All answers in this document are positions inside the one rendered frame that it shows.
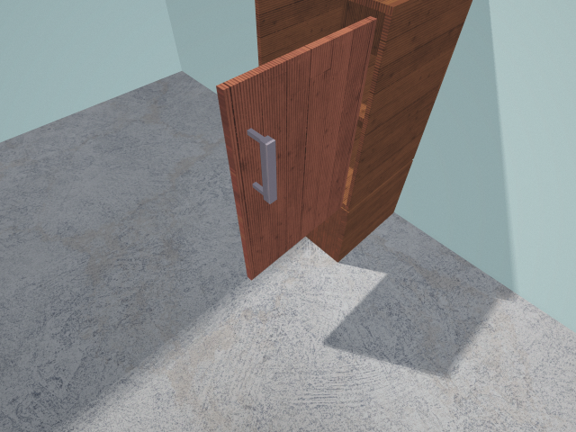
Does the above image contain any cupboard door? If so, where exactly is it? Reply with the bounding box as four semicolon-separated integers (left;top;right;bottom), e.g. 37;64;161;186
216;16;377;281

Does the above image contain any handle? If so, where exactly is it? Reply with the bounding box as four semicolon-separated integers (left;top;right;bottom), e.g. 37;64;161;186
247;128;277;204

